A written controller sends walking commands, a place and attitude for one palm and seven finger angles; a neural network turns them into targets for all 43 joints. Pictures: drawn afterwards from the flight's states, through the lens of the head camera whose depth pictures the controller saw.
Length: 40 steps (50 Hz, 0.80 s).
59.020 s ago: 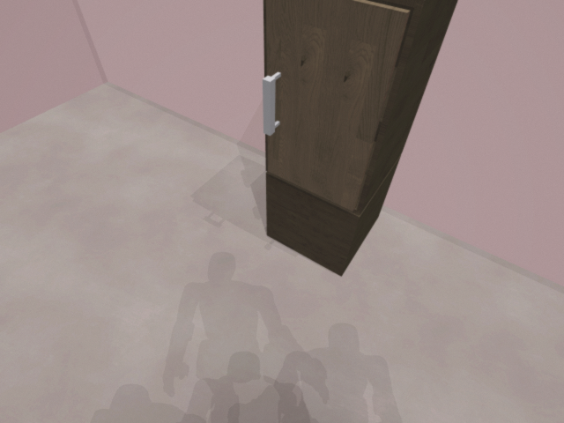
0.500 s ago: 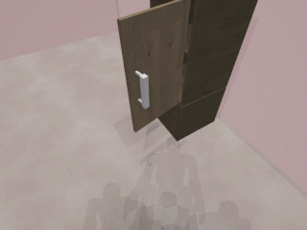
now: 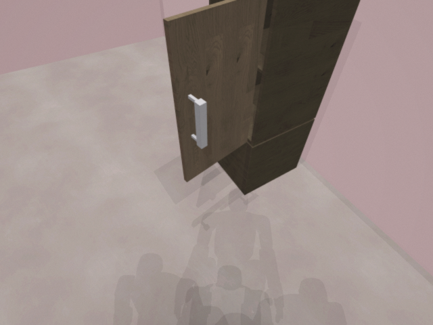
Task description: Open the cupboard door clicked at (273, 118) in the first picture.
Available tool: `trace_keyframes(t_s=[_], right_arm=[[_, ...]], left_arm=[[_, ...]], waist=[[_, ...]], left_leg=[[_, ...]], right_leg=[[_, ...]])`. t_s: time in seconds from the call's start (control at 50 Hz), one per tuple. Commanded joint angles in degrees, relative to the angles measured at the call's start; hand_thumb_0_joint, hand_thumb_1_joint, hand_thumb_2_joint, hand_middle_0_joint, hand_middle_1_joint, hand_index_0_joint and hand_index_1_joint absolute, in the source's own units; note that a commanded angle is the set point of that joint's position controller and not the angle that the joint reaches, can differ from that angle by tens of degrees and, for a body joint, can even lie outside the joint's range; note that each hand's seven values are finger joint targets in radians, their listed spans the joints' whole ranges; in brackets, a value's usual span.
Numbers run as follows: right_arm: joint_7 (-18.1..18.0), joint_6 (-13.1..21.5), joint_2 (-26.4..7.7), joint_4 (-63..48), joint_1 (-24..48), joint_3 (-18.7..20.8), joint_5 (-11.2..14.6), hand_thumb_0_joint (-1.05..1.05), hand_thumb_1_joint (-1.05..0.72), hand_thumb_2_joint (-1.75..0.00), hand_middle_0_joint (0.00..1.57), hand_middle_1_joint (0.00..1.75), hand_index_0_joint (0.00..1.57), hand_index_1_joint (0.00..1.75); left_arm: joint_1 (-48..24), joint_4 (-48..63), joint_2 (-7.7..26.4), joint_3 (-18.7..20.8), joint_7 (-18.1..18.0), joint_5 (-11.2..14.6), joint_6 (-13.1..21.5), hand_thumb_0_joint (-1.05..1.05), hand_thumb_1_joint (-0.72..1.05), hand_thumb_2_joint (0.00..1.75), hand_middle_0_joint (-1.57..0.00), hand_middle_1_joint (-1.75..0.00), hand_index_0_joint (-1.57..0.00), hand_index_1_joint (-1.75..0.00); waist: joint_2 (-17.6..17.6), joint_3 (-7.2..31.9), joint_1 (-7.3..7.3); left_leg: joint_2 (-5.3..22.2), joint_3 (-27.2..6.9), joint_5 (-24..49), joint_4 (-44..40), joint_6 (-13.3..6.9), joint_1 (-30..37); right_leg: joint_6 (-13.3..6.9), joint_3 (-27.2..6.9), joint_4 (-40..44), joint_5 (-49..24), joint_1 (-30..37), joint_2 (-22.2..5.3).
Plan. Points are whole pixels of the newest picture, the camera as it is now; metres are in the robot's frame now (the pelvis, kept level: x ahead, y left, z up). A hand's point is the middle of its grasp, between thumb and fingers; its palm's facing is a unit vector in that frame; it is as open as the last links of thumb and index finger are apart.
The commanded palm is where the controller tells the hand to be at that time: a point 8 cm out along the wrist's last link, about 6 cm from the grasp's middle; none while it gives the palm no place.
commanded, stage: look to check the result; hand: left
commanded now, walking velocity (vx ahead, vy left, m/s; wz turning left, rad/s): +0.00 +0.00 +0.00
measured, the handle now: (196, 121) +0.67 +0.10 -0.05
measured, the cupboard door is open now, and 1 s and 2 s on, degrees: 100 100 100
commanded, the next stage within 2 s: stand and wait in 0.50 s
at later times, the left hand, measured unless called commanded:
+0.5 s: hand out of the picture +0.00 +0.15 -0.18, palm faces +0.03 -0.98 -0.17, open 7.4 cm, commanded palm none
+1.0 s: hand out of the picture +0.01 +0.14 -0.17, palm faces +0.04 -0.98 -0.18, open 7.4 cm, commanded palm none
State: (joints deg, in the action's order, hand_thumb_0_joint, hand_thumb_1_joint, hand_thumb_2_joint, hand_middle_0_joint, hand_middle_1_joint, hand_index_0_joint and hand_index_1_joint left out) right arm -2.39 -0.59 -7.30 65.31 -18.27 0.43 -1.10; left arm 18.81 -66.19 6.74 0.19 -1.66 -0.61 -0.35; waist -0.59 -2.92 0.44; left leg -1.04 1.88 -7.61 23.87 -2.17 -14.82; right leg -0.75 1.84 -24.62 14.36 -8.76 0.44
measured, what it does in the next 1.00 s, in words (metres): stands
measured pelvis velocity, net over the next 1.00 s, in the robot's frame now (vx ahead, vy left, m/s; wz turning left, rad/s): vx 0.03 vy -0.02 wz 0.01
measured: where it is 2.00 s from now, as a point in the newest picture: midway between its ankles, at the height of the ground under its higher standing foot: outside the picture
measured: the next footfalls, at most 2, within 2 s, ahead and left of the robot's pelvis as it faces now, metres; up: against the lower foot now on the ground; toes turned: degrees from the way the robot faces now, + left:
none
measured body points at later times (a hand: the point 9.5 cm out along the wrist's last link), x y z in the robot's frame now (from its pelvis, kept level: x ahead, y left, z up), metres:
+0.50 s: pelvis +0.02 -0.01 +0.00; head +0.03 -0.01 +0.45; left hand +0.00 +0.20 -0.16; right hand +0.01 -0.22 -0.16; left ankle +0.06 +0.09 -0.74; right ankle -0.01 -0.11 -0.74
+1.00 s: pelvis +0.03 -0.02 +0.00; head +0.05 -0.02 +0.45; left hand +0.01 +0.20 -0.16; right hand +0.02 -0.23 -0.16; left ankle +0.06 +0.09 -0.74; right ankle -0.01 -0.11 -0.74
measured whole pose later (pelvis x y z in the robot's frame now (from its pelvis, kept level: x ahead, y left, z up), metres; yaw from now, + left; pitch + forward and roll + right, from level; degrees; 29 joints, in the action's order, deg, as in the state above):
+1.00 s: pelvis +0.03 -0.02 +0.00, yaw +0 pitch -2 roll +0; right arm -2.7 0.1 -7.6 66.0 -15.1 -0.4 -0.9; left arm 16.4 -65.7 7.4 0.2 -2.0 -0.3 0.3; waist -0.5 -3.8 0.1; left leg -0.3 0.9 -9.9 23.1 -0.6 -11.7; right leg -2.1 2.6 -22.1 16.0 -4.6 1.4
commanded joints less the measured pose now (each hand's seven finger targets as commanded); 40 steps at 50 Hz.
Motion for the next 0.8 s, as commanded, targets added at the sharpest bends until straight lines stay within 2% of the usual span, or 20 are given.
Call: trace_keyframes(t_s=[0.0, 0.06, 0.1, 0.12, 0.18, 0.3, 0.34, 0.46, 0.54, 0.7, 0.78], right_arm=[[-0.2, 0.6, -4.6, -1.4, -3.3, 0.8, 0.0, 0.0, -0.9, -0.9, 0.2, 0.3, 0.2, 0.3], [-0.2, 0.5, -5.0, -1.6, -3.0, 0.9, 0.1, 0.0, -0.9, -0.9, 0.2, 0.3, 0.2, 0.3], [-0.2, 0.4, -4.6, -1.3, -3.0, 0.8, 0.0, 0.0, -0.9, -0.9, 0.2, 0.3, 0.2, 0.3], [-0.2, 0.4, -4.7, -1.3, -2.9, 0.8, 0.0, 0.0, -0.9, -0.9, 0.2, 0.3, 0.2, 0.3], [-0.1, 0.5, -4.8, -1.4, -2.4, 0.8, 0.0, 0.0, -0.9, -0.9, 0.2, 0.3, 0.2, 0.3], [-0.2, 0.6, -4.8, -1.0, -2.1, 0.6, 0.0, 0.0, -0.9, -0.9, 0.2, 0.3, 0.2, 0.3], [-0.2, 0.7, -4.9, -1.0, -1.8, 0.6, 0.0, 0.0, -0.9, -0.9, 0.2, 0.3, 0.2, 0.3], [-0.2, 0.9, -5.2, -1.0, -1.3, 0.5, 0.2, 0.0, -0.9, -0.9, 0.2, 0.3, 0.2, 0.3], [-0.3, 0.9, -5.0, -0.7, -1.2, 0.3, 0.0, 0.0, -0.9, -0.9, 0.2, 0.3, 0.2, 0.3], [-0.4, 1.1, -5.1, -0.5, -1.4, 0.3, 0.1, 0.0, -0.9, -0.9, 0.2, 0.3, 0.2, 0.3], [-0.4, 1.0, -5.2, -0.5, -1.0, 0.2, 0.1, 0.0, -0.9, -0.9, 0.2, 0.3, 0.2, 0.3]], left_arm=[[4.0, 0.9, 5.5, 1.0, -0.6, 0.2, 1.1, 0.0, 0.9, 0.9, -0.2, -0.3, -0.2, -0.3], [4.4, 0.7, 5.5, 0.8, -0.6, 0.2, 1.1, 0.0, 0.9, 0.9, -0.2, -0.3, -0.2, -0.3], [3.9, 0.6, 5.4, 0.8, -0.6, 0.2, 1.0, 0.0, 0.9, 0.9, -0.2, -0.3, -0.2, -0.3], [4.1, 0.7, 5.3, 0.8, -0.6, 0.2, 1.0, 0.0, 0.9, 0.9, -0.2, -0.3, -0.2, -0.3], [4.1, 0.6, 5.4, 0.8, -0.6, 0.2, 1.0, 0.0, 0.9, 0.9, -0.2, -0.3, -0.2, -0.3], [3.3, 0.8, 5.6, 0.7, -0.7, 0.2, 1.2, 0.0, 0.9, 0.9, -0.2, -0.3, -0.2, -0.3], [3.2, 0.8, 5.6, 0.8, -0.7, 0.3, 1.2, 0.0, 0.9, 0.9, -0.2, -0.3, -0.2, -0.3], [3.3, 1.1, 5.9, 0.9, -0.7, 0.3, 1.3, 0.0, 0.9, 0.9, -0.2, -0.3, -0.2, -0.3], [2.6, 1.2, 5.9, 0.9, -0.7, 0.4, 1.2, 0.0, 0.9, 0.9, -0.2, -0.3, -0.2, -0.3], [2.1, 1.3, 6.1, 1.0, -0.7, 0.4, 1.3, 0.0, 0.9, 0.9, -0.2, -0.3, -0.2, -0.3], [2.2, 1.2, 6.0, 1.0, -0.7, 0.4, 1.2, 0.0, 0.9, 0.9, -0.2, -0.3, -0.2, -0.3]], waist=[[-0.9, -2.3, 0.24], [0.5, -3.1, 0.08], [-0.5, -3.7, 0.34], [-1.0, -3.3, 0.27], [0.6, -3.3, 0.14], [1.1, -2.6, 0.19], [0.2, -2.6, 0.12], [0.7, -1.7, -0.27], [-0.4, -2.1, -0.09], [0.2, -1.1, -0.09], [0.3, -2.5, -0.17]], left_leg=[[6.0, -7.8, -5.9, -5.6, -0.6, 2.5], [6.0, -7.3, -5.5, -5.0, -0.5, 2.6], [5.9, -7.7, -6.4, -5.5, -0.4, 2.3], [6.1, -7.8, -6.3, -5.7, -0.5, 2.4], [6.1, -7.7, -5.8, -5.4, -0.5, 2.5], [6.1, -7.3, -2.3, -4.7, -0.4, 3.5], [6.1, -7.3, -1.8, -4.9, -0.4, 3.6], [6.1, -6.8, 2.3, -3.8, -0.4, 4.7], [6.1, -6.9, 1.5, -4.2, -0.2, 4.4], [6.3, -6.8, 4.8, -3.7, -0.2, 5.4], [6.3, -6.8, 4.4, -3.8, -0.2, 5.1]], right_leg=[[-2.3, -5.3, 6.7, 1.6, -5.0, -5.1], [-2.3, -5.3, 7.2, 2.1, -5.4, -5.1], [-2.2, -5.2, 7.1, 2.8, -5.8, -5.1], [-2.2, -5.3, 7.0, 2.3, -5.4, -5.1], [-2.1, -4.9, 7.0, 1.9, -5.2, -5.2], [-2.1, -5.0, 7.0, -0.2, -4.3, -5.4], [-2.0, -5.0, 7.0, -0.5, -4.0, -5.5], [-2.0, -5.0, 7.2, -3.3, -2.5, -5.6], [-2.1, -4.9, 7.3, -2.8, -2.3, -5.7], [-2.0, -4.6, 7.2, -5.4, -0.6, -5.7], [-2.0, -4.6, 7.5, -4.9, -1.2, -5.7]])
